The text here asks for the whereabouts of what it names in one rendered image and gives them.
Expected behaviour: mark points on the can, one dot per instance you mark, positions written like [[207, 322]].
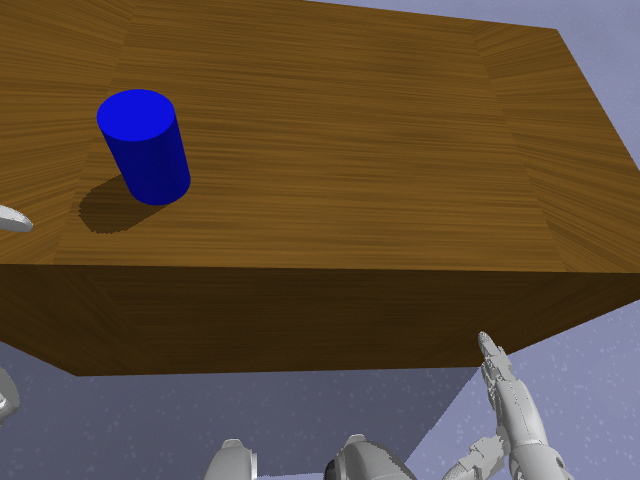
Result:
[[141, 130]]

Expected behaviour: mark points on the right robot hand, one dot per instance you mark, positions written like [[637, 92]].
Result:
[[518, 420]]

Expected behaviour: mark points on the left robot hand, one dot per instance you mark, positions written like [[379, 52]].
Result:
[[13, 220]]

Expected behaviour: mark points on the left robot arm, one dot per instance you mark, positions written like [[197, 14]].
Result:
[[9, 398]]

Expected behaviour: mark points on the right robot arm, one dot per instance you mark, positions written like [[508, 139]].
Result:
[[537, 462]]

